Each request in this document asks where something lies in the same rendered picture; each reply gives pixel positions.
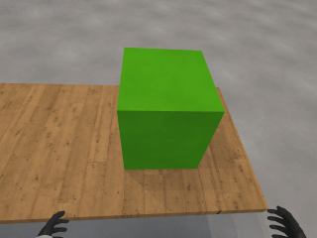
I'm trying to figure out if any robot left hand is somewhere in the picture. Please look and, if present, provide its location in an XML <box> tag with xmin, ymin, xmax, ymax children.
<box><xmin>37</xmin><ymin>210</ymin><xmax>69</xmax><ymax>238</ymax></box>

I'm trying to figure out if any table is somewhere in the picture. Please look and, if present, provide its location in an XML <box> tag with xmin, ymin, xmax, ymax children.
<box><xmin>0</xmin><ymin>82</ymin><xmax>268</xmax><ymax>224</ymax></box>

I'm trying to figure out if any carton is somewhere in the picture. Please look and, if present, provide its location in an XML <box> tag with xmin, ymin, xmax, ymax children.
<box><xmin>117</xmin><ymin>48</ymin><xmax>225</xmax><ymax>170</ymax></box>

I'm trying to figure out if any robot right hand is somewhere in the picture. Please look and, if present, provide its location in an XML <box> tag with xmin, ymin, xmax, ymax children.
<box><xmin>267</xmin><ymin>206</ymin><xmax>307</xmax><ymax>238</ymax></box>

